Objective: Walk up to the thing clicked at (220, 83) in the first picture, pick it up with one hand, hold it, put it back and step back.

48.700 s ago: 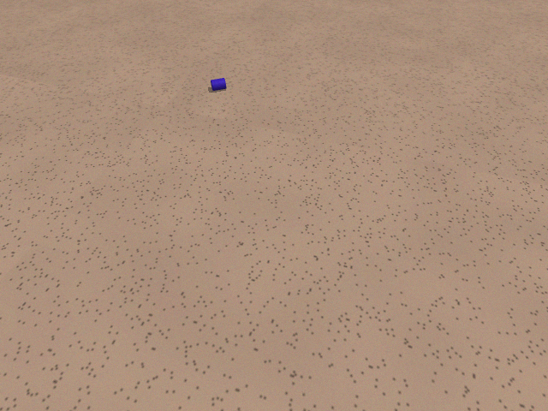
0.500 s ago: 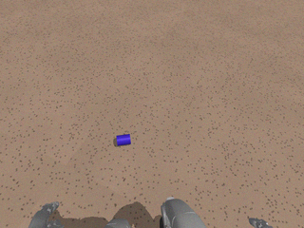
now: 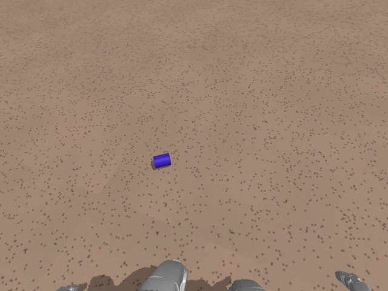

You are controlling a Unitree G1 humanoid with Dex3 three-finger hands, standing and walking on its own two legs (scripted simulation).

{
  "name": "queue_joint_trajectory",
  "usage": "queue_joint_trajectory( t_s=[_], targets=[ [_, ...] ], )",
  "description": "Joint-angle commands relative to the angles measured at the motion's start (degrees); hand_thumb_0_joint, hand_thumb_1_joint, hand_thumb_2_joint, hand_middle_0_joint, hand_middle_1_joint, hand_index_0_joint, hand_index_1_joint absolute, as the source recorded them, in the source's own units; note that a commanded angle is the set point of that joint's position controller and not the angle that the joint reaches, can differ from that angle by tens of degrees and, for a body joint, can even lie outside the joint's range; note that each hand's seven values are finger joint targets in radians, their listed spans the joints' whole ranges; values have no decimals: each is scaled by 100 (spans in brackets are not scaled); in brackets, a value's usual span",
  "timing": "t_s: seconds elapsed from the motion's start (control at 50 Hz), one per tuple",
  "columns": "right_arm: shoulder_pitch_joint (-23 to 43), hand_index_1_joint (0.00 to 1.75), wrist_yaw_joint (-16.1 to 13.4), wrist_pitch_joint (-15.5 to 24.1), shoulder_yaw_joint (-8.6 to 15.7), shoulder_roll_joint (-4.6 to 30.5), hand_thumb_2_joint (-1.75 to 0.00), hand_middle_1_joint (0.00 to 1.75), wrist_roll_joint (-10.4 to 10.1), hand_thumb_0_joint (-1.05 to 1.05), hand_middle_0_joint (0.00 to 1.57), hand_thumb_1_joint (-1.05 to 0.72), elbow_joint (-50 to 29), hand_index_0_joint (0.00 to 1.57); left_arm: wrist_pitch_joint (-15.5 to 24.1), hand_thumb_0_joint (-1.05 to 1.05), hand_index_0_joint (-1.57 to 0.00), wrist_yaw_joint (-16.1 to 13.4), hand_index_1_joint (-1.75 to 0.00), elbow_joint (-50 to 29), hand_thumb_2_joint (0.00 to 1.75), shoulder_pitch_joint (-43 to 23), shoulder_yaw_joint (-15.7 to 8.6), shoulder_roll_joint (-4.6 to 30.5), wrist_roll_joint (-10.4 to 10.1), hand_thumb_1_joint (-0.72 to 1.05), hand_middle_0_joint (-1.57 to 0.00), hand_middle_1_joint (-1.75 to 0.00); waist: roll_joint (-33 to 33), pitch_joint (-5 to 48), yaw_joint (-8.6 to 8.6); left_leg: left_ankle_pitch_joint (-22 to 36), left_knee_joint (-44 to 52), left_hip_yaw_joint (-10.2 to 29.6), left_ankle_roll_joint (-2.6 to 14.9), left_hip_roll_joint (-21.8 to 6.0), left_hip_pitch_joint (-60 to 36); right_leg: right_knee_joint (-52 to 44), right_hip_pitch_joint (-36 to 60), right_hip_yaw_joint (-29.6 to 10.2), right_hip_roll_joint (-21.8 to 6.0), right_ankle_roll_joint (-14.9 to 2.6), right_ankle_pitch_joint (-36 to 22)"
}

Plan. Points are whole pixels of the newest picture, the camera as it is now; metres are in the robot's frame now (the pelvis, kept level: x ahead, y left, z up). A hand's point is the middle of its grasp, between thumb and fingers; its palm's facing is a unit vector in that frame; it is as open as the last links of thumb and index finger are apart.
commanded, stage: step back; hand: left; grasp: from above
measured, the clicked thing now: (162, 160) +0.83 +0.27 -0.73
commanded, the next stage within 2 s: stand in 2.00 s
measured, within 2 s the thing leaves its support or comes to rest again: neither
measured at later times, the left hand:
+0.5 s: hand out of the picture -0.09 +0.24 -0.16, palm faces +0.03 -0.92 -0.39, open 7.4 cm
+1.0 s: hand out of the picture -0.19 +0.25 -0.15, palm faces +0.06 -0.91 -0.41, open 7.4 cm
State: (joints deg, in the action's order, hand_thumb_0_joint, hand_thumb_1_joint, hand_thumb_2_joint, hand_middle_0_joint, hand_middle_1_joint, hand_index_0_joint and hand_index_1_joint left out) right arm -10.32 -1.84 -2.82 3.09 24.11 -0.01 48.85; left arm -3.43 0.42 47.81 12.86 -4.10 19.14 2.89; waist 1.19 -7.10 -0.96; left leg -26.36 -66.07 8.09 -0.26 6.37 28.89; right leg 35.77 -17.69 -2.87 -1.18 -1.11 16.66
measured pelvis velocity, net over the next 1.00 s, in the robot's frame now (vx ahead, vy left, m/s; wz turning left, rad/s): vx -0.23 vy -0.04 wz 0.07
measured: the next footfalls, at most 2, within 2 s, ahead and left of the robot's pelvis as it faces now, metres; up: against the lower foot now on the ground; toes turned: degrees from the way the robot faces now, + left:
left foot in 0.18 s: -0.06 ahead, +0.11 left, +0.00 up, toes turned +3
right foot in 0.52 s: -0.18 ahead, -0.18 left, +0.00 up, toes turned +2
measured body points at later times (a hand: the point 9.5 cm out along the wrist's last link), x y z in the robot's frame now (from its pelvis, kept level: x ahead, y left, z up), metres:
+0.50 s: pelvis -0.17 -0.04 -0.01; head -0.12 -0.02 +0.44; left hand -0.09 +0.29 -0.13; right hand -0.03 -0.35 -0.11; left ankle -0.10 +0.11 -0.73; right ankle -0.22 -0.18 -0.71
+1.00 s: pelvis -0.23 -0.04 +0.00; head -0.22 -0.04 +0.45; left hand -0.19 +0.29 -0.12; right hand -0.16 -0.34 -0.13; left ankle -0.23 +0.09 -0.73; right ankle -0.23 -0.16 -0.70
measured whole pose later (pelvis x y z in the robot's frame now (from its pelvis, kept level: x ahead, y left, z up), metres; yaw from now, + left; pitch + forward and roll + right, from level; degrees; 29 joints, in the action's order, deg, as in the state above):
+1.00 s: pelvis -0.23 -0.04 +0.00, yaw +4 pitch -2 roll +1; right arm -14.2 1.9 0.2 3.2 20.0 2.5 55.9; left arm -0.2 0.0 55.7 13.5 -3.7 22.8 1.5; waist -0.8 -3.2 0.1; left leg -17.5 -32.1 1.7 1.6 1.3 12.7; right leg 50.0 -19.8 -0.5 -1.6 -1.8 29.8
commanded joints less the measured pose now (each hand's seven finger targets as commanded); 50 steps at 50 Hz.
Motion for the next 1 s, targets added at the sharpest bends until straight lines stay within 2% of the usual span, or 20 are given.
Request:
queue_joint_trajectory(
  t_s=[0.0, 0.08, 0.16, 0.18, 0.2, 0.22, 0.3, 0.4, 0.48, 0.5, 0.54, 0.56, 0.64, 0.74, 0.82, 0.84, 0.86, 0.88, 0.9, 0.98],
  targets=[
    [-1, 30, -86, 240, 178, 772, -90, 30, 47, 0, 20, -90, -445, 20, 209, 0, -20, -213, -30, -766, 90, -268, -451, 1462, 22, 90, -20, -30, -1147, 671, -159, -283, 640, -206, -100, -84, 260, -876, 1039, -863, -1008, -992, -2187],
    [-189, 30, -80, 293, 198, 721, -90, 30, 121, 0, 20, -90, -424, 20, 132, 0, -20, -273, -30, -836, 90, -154, -451, 1479, -40, 90, -20, -30, -1322, 1121, -225, -387, 2244, -540, -60, -448, -211, -449, 1742, -1044, -1352, -1133, -3101],
    [-818, 30, -42, 290, 332, 876, -90, 30, 193, 0, 20, -90, -128, 20, -10, 0, -20, -189, -30, -991, 90, -589, -339, 1410, -166, 90, -20, -30, -701, 1312, 103, 1753, 4242, -480, 236, -658, -1759, 262, 537, -712, -921, -512, -1728],
    [-758, 30, -43, 282, 434, 1292, -90, 30, 253, 0, 20, -90, -187, 20, -10, 0, -20, -166, -30, -1053, 90, -593, -297, 1225, -187, 90, -20, -30, 336, 1305, 85, 2413, 4349, 938, 690, -1716, -2132, 964, -440, -335, -351, -231, -476],
    [-267, 30, 14, 234, 505, 1876, -90, 30, 218, 0, 20, -90, -343, 20, 3, 0, -20, -204, -30, -1090, 90, -825, -340, 1288, -241, 90, -20, -30, 1200, 1022, 142, 2751, 4654, 1921, 1582, -2746, -1417, 2003, -745, 144, 503, -26, 1556],
    [101, 30, -29, 284, 552, 2074, -90, 30, 238, 0, 20, -90, -499, 20, 0, 0, -20, -236, -30, -1069, 90, -962, -411, 1491, -178, 90, -20, -30, 1417, 747, 250, 2632, 4914, 2687, 2122, -3373, -557, 3235, -559, -645, 294, 28, 2090],
    [558, 30, -84, 296, 291, 1161, -90, 30, 267, 0, 20, -90, -569, 20, -30, 0, -20, -138, -30, -615, 90, -355, -417, 1363, -253, 90, -20, -30, 368, 547, -199, 3374, 4181, 371, 1266, -1987, -907, 3896, -833, -785, 687, -27, 1220],
    [95, 30, 10, 207, 323, 1094, -90, 30, 245, 0, 20, -90, -457, 20, 197, 0, -20, -137, -30, -481, 90, -292, -282, 1197, -196, 90, -20, -30, 958, 814, 228, 2365, 3987, 206, 1372, -1784, -2316, 1617, -867, -146, 396, 294, 1330],
    [388, 30, 101, 41, 366, 1274, -90, 30, 204, 0, 20, -90, -403, 20, 450, 0, -20, -189, -30, 148, 90, 477, -255, 1125, -190, 90, -20, -30, 1175, 1259, -37, 1687, 3195, -134, 1067, -1695, -1966, -1598, 645, 465, 238, 124, 98],
    [299, 30, 119, -1, 284, 1037, -90, 30, 155, 0, 20, -90, -358, 20, 503, 0, -20, -206, -30, 317, 90, 545, -323, 1304, -115, 90, -20, -30, 671, 1218, -18, 1445, 2609, -326, 833, -1390, -1349, -1842, 1159, 171, 216, 95, -175],
    [248, 30, 116, 25, 135, 570, -90, 30, 150, 0, 20, -90, -561, 20, 543, 0, -20, -200, -30, 96, 90, 52, -515, 2175, 39, 90, -20, -30, -1128, 583, 53, -593, 1614, -295, 154, -391, 733, -1989, 804, -2588, -1437, -557, 1679],
    [670, 30, 51, 14, 287, 945, -90, 30, 153, 0, 20, -90, -537, 20, 501, 0, -20, -228, -30, -83, 90, -326, -556, 2618, 56, 90, -20, -30, -1424, 239, -303, -735, 1043, 347, 31, -609, -59, -2422, -840, -3425, -2328, -1361, 2413],
    [173, 30, 144, 98, 270, 849, -90, 30, 93, 0, 20, -90, -52, 20, 594, 0, -20, -233, -30, 1, 90, -724, -361, 1714, -44, 90, -20, -30, -790, -31, 194, 395, 733, 181, -13, -316, -119, -1599, -279, -1051, -1019, -718, 352],
    [534, 30, 225, 265, 224, 799, -90, 30, 216, 0, 20, -90, -100, 20, 645, 0, -20, -192, -30, 213, 90, 202, -444, 1827, -21, 90, -20, -30, -1261, 333, -372, -139, 2223, -264, -103, -593, 242, -1440, 1246, -1311, -1223, -878, 456],
    [-65, 30, 268, 417, 307, 762, -90, 30, 233, 0, 20, -90, 215, 20, 525, 0, -20, -130, -30, 62, 90, -226, -350, 1814, -106, 90, -20, -30, -1089, 635, 59, 488, 4369, -881, 58, -466, -1652, -854, 379, -821, -1210, -787, 134],
    [-267, 30, 242, 447, 386, 863, -90, 30, 250, 0, 20, -90, 339, 20, 508, 0, -20, -123, -30, 52, 90, -176, -227, 1532, -118, 90, -20, -30, -680, 826, 120, 962, 4476, -609, 132, -458, -2368, -301, 3, -490, -917, -521, -175],
    [-512, 30, 215, 485, 475, 1080, -90, 30, 306, 0, 20, -90, 374, 20, 514, 0, -20, -123, -30, 11, 90, -124, -150, 1206, -146, 90, -20, -30, 130, 1096, 219, 682, 4757, 609, 383, -1231, -3047, 751, -692, -82, -520, -266, -129],
    [-468, 30, 208, 490, 537, 1562, -90, 30, 293, 0, 20, -90, 330, 20, 508, 0, -20, -121, -30, -3, 90, -422, -107, 1077, -230, 90, -20, -30, 1041, 851, 294, -431, 5166, 2243, 979, -2202, -2826, 1353, -1563, 664, 186, -34, 1308],
    [-477, 30, 240, 479, 588, 1801, -90, 30, 230, 0, 20, -90, 322, 20, 510, 0, -20, -153, -30, 73, 90, -615, -266, 1614, -160, 90, -20, -30, 767, 487, 397, -1321, 5361, 2689, 1548, -2570, -1888, 1828, -1272, 65, -70, -82, 1840],
    [-69, 30, 231, 508, 410, 1145, -90, 30, 240, 0, 20, -90, 233, 20, 595, 0, -20, -30, -30, 264, 90, -223, -238, 1442, -182, 90, -20, -30, 617, 91, 103, -90, 5037, 1196, 1161, -1898, -1895, 1190, -1203, 166, -207, -98, 1099]
  ],
)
